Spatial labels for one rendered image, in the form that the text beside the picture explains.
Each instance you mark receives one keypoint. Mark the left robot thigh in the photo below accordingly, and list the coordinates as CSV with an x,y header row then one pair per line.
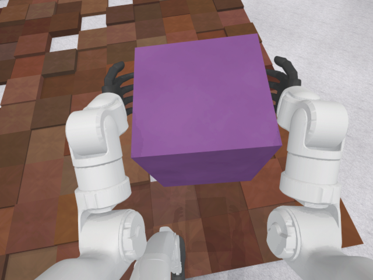
x,y
155,264

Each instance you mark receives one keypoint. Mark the left robot hand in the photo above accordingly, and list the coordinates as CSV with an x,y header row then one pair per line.
x,y
112,84

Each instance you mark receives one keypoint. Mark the robot right forearm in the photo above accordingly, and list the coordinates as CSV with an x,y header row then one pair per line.
x,y
317,132

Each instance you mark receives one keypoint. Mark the carton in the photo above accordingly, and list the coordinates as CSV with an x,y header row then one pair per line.
x,y
203,111

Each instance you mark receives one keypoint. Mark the right robot hand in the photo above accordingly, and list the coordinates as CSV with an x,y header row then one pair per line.
x,y
286,80

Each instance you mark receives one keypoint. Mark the right robot upper arm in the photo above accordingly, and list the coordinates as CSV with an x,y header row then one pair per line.
x,y
309,241

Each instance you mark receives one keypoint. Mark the left robot shin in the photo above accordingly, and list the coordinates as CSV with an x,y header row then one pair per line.
x,y
175,266

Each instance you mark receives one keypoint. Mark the left robot upper arm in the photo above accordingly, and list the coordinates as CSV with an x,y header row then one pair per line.
x,y
109,243

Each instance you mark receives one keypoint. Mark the robot left forearm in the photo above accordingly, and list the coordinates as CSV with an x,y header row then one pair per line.
x,y
93,138

